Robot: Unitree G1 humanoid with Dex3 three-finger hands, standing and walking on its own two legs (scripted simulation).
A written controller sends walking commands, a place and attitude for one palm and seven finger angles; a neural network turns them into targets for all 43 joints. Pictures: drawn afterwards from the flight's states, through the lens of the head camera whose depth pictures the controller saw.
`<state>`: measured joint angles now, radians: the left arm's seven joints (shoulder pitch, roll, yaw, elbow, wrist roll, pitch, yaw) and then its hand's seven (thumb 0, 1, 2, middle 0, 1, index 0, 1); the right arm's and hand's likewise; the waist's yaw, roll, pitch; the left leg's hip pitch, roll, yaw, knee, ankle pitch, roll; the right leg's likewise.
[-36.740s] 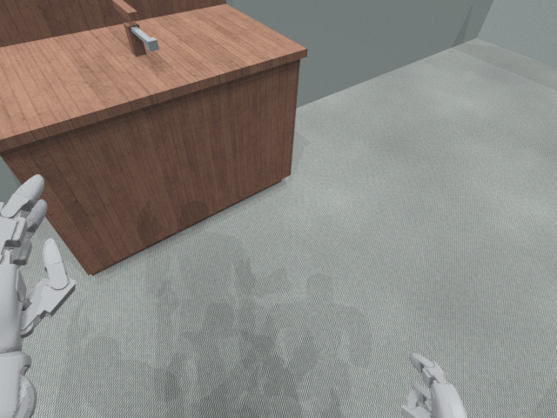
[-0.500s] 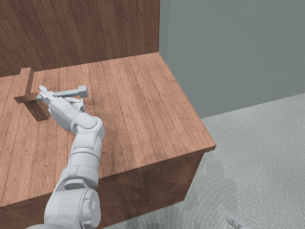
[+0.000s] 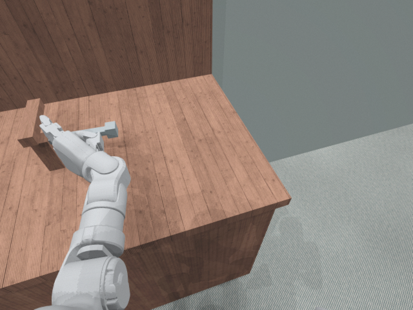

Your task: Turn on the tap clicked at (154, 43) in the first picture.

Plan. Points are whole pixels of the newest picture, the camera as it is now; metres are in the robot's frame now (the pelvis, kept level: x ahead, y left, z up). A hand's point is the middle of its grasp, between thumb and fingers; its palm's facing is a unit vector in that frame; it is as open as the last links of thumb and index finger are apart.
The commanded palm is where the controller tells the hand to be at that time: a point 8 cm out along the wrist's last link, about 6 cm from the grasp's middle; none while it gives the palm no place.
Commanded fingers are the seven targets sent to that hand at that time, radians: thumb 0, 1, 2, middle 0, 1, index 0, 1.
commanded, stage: lift the hand up off the lever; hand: left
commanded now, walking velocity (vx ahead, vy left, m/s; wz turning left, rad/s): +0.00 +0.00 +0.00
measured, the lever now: (111, 129) +0.51 +0.24 +0.06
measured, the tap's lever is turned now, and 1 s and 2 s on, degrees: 86 86 86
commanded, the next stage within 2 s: draw the hand back beside the body in 0.52 s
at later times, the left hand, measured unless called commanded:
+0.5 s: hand (96, 138) +0.41 +0.22 +0.14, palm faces +0.81 -0.58 -0.07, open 7.8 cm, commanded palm +0.36 +0.23 +0.13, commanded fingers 0.00 0.90 0.90 -0.15 -0.15 -0.15 -0.15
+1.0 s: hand (87, 176) +0.32 +0.21 +0.13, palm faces +0.31 -0.92 -0.23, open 7.7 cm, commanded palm +0.29 +0.24 +0.15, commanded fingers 0.00 0.90 0.90 -0.17 -0.21 -0.17 -0.21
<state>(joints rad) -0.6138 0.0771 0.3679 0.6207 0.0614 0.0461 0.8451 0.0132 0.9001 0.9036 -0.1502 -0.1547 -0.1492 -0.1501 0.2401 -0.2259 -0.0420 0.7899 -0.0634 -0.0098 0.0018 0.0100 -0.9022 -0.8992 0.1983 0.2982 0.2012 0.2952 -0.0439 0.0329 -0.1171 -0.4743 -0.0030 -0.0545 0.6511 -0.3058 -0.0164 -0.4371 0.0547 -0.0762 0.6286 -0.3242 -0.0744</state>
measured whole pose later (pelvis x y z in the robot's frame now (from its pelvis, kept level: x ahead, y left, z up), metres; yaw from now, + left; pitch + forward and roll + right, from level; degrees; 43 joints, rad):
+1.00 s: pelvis +0.00 +0.00 +0.02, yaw -3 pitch -4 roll +0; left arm -0.04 0.31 0.19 0.16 -0.09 0.03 0.16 0.01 0.89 0.90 -0.17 -0.19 -0.17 -0.18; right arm 0.23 -0.24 0.01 0.65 0.04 0.02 -0.07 0.01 -0.90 -0.90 0.20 0.30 0.20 0.30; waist -0.01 0.04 0.00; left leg -0.15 0.02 0.00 0.46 -0.24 -0.02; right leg -0.13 0.08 -0.02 0.44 -0.24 -0.08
